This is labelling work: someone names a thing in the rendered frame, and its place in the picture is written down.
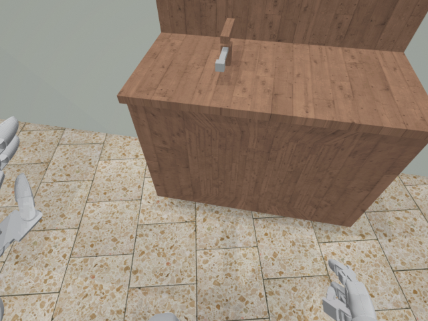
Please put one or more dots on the counter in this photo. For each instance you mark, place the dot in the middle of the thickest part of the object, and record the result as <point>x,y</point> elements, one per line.
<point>317,112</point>

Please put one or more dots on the robot right hand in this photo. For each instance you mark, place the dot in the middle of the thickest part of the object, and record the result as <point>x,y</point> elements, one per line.
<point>353,299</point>

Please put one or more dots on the robot left hand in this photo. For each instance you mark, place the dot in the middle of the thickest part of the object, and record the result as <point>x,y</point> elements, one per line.
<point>18,223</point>

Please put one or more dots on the tap lever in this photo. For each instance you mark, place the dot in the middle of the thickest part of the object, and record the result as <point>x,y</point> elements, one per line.
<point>220,63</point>

